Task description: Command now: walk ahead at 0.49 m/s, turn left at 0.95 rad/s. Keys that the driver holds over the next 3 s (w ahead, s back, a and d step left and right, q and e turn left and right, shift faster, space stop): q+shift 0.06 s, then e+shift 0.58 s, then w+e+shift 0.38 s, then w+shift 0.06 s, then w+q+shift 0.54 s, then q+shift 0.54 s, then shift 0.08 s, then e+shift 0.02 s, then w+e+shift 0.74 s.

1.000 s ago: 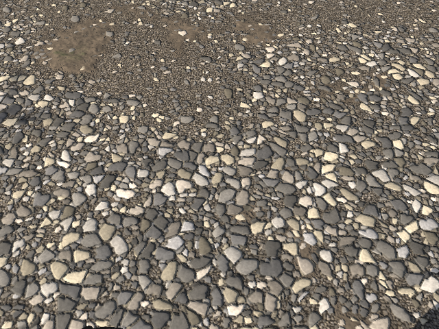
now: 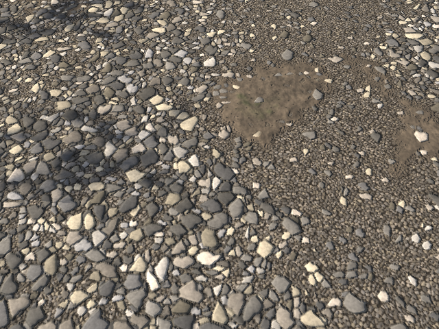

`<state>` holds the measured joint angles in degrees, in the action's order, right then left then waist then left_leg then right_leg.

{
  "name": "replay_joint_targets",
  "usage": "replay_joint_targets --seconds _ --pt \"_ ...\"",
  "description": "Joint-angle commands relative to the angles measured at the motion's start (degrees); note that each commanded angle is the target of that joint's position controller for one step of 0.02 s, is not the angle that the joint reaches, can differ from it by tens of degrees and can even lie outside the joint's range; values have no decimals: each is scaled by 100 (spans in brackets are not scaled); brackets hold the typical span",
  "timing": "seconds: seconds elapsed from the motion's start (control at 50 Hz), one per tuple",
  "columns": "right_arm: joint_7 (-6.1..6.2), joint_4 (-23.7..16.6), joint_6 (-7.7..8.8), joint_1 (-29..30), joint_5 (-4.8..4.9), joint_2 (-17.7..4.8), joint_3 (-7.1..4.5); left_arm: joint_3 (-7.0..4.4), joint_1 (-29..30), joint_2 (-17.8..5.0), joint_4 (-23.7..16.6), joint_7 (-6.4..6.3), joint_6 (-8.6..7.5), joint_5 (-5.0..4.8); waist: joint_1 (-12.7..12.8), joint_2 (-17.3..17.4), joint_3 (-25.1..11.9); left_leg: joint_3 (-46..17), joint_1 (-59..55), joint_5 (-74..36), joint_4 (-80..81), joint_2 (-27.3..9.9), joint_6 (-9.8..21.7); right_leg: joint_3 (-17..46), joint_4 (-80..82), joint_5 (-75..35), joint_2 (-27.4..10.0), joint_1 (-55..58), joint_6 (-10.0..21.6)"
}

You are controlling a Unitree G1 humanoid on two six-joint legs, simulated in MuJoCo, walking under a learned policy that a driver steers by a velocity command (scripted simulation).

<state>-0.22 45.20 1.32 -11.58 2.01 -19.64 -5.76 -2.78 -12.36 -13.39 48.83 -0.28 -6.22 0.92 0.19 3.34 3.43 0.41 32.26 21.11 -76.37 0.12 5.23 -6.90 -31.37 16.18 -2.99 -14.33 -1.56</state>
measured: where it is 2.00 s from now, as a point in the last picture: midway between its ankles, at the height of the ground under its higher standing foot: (350, 170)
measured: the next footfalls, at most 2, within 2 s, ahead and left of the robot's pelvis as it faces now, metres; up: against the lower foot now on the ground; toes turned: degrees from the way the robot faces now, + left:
left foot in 0.20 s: +0.35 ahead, +0.08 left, +0.00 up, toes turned +7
right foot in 0.68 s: +0.29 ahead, -0.16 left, +0.00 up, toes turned -17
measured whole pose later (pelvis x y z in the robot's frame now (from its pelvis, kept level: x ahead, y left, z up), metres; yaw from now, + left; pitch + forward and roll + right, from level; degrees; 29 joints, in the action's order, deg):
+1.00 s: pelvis +0.36 -0.10 +0.02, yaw -30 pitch +4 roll +4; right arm -2.6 44.5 0.2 -2.7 -2.8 -17.5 -4.4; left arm -4.6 -27.6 -16.1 44.5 1.4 -1.2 0.6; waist 5.2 1.3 -2.8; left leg -2.5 36.0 7.5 -46.9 -1.8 -4.8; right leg 13.1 -18.7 15.5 2.6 -6.6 4.8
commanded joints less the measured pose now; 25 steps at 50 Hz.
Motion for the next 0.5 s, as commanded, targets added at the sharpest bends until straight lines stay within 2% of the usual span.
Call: replay_joint_targets --seconds 0.02,0.04,0.06,0.08,0.1,0.14,0.16,0.18,0.2,0.22,0.24,0.26,0.28,0.3,0.32,0.34,0.38,0.44,0.5 --pt "-9 -672 -60 12 200 205 102 -134 911 -502 -440 -114 -154 -243 -255 -1233 87 -275 796 -487 1258 -634 -207 606 1601 -3419 -1244 298 631" --pt "-49 -779 -35 162 86 230 123 -193 1034 -668 -492 -183 -125 -206 -263 -1025 109 -20 521 -987 2018 -544 -284 248 1671 -3562 -1137 86 650" --pt "-117 -789 0 160 -3 255 140 -259 1104 -871 -545 -247 -80 -204 -264 -862 -47 206 -19 -1733 2833 -447 -327 -139 1612 -3526 -973 -52 645" --pt "-187 -726 34 143 -80 365 179 -296 893 -977 -503 -285 -70 -210 -158 -737 -246 381 -592 -2280 3390 -211 -345 -324 1440 -3667 -800 -124 663" --pt "-257 -735 59 142 -115 355 174 -320 602 -1092 -423 -290 -71 -256 -120 -695 -458 482 -1018 -2494 3669 12 -318 -317 1258 -4030 -807 8 692" --pt "-339 -803 80 129 -176 80 101 -351 410 -1308 -350 -254 -82 -419 -258 -794 -720 384 -1536 -2363 4075 264 -104 -132 844 -4837 -977 389 754" --pt "-335 -711 103 -102 -217 -92 42 -350 443 -1366 -334 -232 -77 -460 -466 -770 -844 286 -1861 -2463 4391 334 50 -53 507 -5007 -1015 606 731" --pt "-291 -511 134 -565 -269 -262 -32 -305 464 -1309 -289 -195 -58 -449 -779 -599 -1059 184 -2531 -3024 4821 345 242 -61 -177 -4851 -936 647 646" --pt "-186 -382 155 -812 -373 -471 -81 -217 329 -1128 -216 -151 -55 -391 -988 -316 -1201 -7 -3244 -4256 5118 80 429 -55 -1259 -3938 -645 317 452" --pt "-46 -392 183 -750 -574 -929 -47 6 -282 -433 -223 -45 -2 -76 -527 1442 -1822 -1395 -4739 -8722 4209 -1658 1068 93 -3858 2234 183 -1054 121" --pt "-64 -657 230 -654 -695 -610 118 50 -1330 -657 97 35 32 -381 -415 1245 -3454 -2925 -5569 -8577 4175 -2931 2139 1814 -5003 2847 490 -1573 68" --pt "-98 -767 186 -487 -546 -523 100 -143 -793 -1347 46 51 108 -494 -613 386 -3184 -2423 -4871 -7300 4563 -2528 1958 1865 -5016 2466 277 -1595 -25" --pt "-111 -693 201 -69 -313 -499 120 -179 -197 -1372 -200 20 187 -460 -462 -2 -2282 -1949 -4194 -6012 4853 -2230 1624 1597 -4539 2065 66 -2026 -106" --pt "-71 -627 201 172 -234 -394 159 -166 3 -1203 -178 -76 292 -353 -293 -388 -1802 -1729 -3521 -5155 5109 -2038 1366 1365 -4316 1739 -138 -2044 -218" --pt "-29 -576 181 369 -254 -309 185 -195 -127 -1151 -139 -123 424 -307 -75 -291 -1443 -1433 -2800 -4691 5374 -1897 1279 1231 -4242 1513 -239 -1801 -305" --pt "12 -581 151 505 -332 -305 181 -223 -312 -1125 -121 -132 553 -309 84 -98 -1283 -1175 -2234 -4275 5638 -1842 1224 1100 -4309 1349 -260 -1515 -362" --pt "108 -572 147 705 -406 -265 167 -227 -433 -887 -206 -170 696 -319 212 83 -1163 -676 -1760 -3719 5956 -1783 1211 933 -4161 1160 -303 -1448 -430" --pt "286 -523 102 823 -386 -295 110 -198 -101 -683 -461 -191 779 -262 159 66 -1140 -169 -1798 -2787 6185 -1820 1137 832 -3423 615 -469 -1660 -452" --pt "391 -507 -5 948 -368 -329 71 -188 127 -651 -656 -113 816 -232 116 233 -1152 272 -1829 -2070 6271 -1849 1024 625 -2627 122 -487 -1427 -366"
Over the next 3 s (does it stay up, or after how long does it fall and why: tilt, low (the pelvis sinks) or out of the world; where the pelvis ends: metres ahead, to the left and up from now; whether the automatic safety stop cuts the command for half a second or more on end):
stays up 1.65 -0.45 0.00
